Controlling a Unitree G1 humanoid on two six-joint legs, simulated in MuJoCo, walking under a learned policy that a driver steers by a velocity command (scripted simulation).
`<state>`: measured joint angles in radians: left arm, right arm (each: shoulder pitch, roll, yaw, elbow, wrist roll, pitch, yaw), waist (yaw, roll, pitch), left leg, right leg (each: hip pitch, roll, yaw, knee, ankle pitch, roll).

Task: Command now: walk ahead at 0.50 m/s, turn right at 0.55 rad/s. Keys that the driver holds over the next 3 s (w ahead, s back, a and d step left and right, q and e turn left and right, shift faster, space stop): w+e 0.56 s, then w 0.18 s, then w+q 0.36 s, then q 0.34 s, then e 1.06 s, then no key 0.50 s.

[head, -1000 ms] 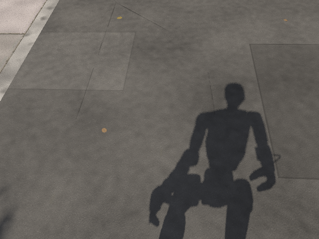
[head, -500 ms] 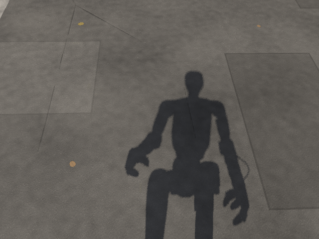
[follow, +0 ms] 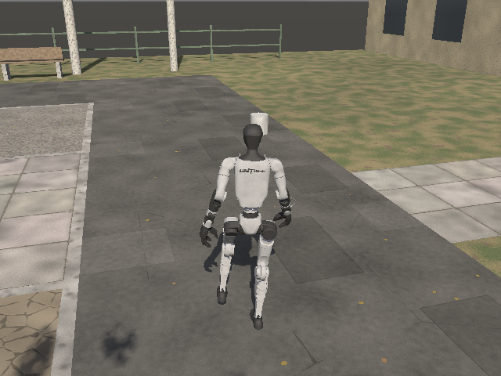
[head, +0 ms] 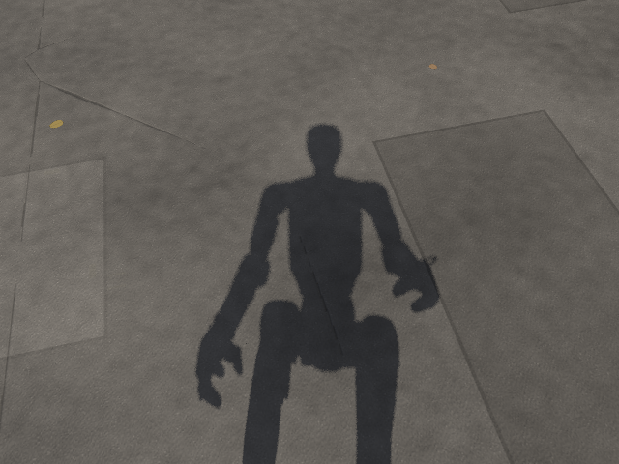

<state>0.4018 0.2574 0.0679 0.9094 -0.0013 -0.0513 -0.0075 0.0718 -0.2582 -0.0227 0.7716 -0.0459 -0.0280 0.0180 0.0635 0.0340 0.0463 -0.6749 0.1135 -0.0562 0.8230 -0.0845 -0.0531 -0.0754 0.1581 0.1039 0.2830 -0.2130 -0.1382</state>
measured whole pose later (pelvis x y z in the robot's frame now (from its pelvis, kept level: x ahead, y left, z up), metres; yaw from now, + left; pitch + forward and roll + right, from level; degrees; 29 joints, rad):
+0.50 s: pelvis +0.27 +0.04 +0.00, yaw -18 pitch +1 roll +1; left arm 0.16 0.31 0.07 0.75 0.04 0.01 -0.06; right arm 0.37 -0.26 -0.04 0.84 -0.02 -0.09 0.00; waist -0.03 -0.05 0.03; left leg -0.08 -0.01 0.16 0.28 -0.22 0.03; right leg -0.66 -0.04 0.03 1.03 -0.17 -0.04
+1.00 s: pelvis +0.50 -0.11 +0.00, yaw -21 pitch +0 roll +0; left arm 0.34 0.23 0.04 0.87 0.02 -0.08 0.00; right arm 0.28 -0.27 -0.05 0.85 -0.02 -0.01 0.04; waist 0.00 0.05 0.03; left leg -0.63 0.08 -0.04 1.04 -0.17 0.03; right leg -0.06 0.07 -0.12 0.25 -0.20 -0.10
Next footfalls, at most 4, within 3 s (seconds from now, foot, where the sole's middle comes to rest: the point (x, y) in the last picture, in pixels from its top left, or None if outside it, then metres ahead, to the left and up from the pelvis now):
0.20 left None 0.30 0.13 -0.78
0.72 right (434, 458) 0.48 -0.16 -0.78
1.26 left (402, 319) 0.81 -0.11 -0.78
1.78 right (480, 342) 0.76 -0.29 -0.78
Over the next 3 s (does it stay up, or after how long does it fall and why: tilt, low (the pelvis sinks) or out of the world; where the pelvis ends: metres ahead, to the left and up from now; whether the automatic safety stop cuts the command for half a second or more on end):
stays up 0.70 -0.17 0.00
